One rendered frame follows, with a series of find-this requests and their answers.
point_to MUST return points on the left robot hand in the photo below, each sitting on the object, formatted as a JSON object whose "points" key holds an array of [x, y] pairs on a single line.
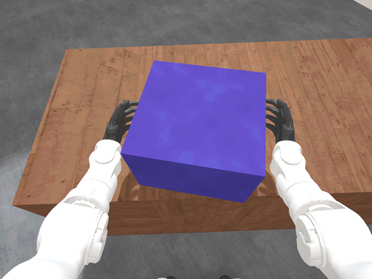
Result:
{"points": [[117, 124]]}

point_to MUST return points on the robot right forearm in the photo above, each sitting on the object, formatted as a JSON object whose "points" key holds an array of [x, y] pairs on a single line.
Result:
{"points": [[294, 185]]}

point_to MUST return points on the left robot upper arm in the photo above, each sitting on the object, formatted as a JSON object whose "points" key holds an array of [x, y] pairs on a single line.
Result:
{"points": [[73, 237]]}

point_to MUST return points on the robot left forearm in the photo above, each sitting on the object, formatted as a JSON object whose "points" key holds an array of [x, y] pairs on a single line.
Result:
{"points": [[97, 187]]}

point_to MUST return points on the pedestal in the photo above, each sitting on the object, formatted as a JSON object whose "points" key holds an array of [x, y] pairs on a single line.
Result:
{"points": [[327, 84]]}

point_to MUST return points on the right robot upper arm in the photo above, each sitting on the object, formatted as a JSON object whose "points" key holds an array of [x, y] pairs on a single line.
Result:
{"points": [[335, 241]]}

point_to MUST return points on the right robot hand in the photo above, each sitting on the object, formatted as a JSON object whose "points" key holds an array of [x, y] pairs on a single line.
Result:
{"points": [[284, 127]]}

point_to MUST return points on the carton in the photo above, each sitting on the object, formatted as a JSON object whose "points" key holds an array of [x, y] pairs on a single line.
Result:
{"points": [[199, 130]]}

